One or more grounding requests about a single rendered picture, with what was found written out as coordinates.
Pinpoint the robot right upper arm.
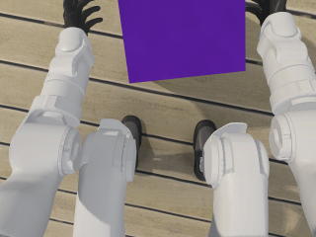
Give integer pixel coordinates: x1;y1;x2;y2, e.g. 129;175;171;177
269;109;316;237

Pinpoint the robot right shin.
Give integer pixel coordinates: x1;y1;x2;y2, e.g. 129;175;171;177
199;122;270;178

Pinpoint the robot right forearm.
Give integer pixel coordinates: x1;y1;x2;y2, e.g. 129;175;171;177
257;12;316;116

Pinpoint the robot left forearm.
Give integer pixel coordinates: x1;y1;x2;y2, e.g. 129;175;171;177
9;27;95;168

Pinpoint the left robot thigh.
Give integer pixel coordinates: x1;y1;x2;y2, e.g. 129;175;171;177
72;127;137;237

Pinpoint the left robot hand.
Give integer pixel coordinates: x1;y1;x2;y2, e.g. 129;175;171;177
63;0;103;36

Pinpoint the robot left upper arm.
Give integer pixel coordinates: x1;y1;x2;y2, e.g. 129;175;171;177
0;121;82;237

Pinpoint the carton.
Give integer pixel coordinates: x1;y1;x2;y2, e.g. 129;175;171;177
118;0;246;84

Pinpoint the right robot hand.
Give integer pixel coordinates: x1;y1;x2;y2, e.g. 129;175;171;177
245;0;287;26

